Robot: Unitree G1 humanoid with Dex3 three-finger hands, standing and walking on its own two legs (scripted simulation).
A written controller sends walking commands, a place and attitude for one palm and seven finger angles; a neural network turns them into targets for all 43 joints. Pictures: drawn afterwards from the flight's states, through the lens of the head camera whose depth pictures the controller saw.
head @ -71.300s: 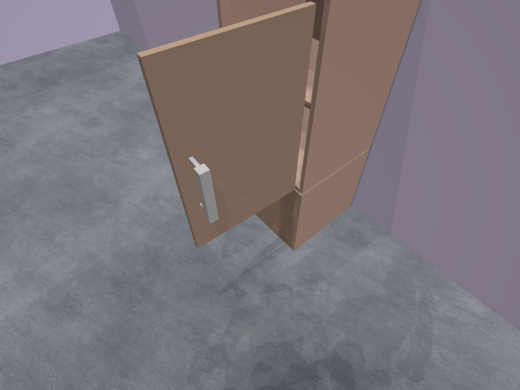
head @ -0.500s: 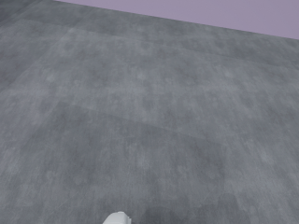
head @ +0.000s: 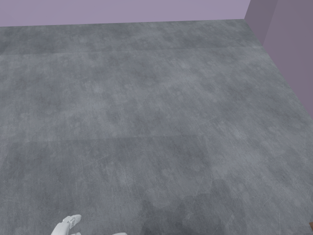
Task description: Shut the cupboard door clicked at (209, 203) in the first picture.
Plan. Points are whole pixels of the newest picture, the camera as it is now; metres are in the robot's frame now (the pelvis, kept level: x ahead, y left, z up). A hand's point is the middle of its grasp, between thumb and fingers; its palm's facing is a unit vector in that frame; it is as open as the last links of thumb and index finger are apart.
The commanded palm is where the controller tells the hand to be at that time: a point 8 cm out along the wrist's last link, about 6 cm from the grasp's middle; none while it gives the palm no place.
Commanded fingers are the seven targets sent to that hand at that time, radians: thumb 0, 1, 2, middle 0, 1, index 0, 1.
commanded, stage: turn to face it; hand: left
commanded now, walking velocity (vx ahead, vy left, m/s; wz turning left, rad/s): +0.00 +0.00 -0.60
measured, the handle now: out of the picture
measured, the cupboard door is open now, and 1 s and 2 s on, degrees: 5 5 5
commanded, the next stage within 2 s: none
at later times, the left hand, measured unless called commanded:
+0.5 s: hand (91, 225) +0.16 +0.21 -0.15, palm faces -0.25 -0.95 -0.19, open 7.4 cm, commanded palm none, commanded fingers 0.00 0.90 0.90 -0.20 -0.30 -0.20 -0.30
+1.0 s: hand (123, 205) +0.22 +0.12 -0.16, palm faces -0.54 -0.82 -0.21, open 7.4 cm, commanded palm none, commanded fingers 0.00 0.90 0.90 -0.20 -0.30 -0.20 -0.30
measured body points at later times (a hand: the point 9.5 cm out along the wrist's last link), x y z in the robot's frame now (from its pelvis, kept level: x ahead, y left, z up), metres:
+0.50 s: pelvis +0.02 +0.03 +0.02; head +0.08 +0.04 +0.46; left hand +0.17 +0.26 -0.14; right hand +0.02 -0.24 -0.11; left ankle +0.05 +0.14 -0.72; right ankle -0.04 -0.10 -0.65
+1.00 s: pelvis +0.04 +0.00 +0.01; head +0.08 -0.01 +0.46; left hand +0.25 +0.17 -0.14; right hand -0.03 -0.28 -0.11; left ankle +0.13 +0.09 -0.71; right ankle -0.04 -0.11 -0.72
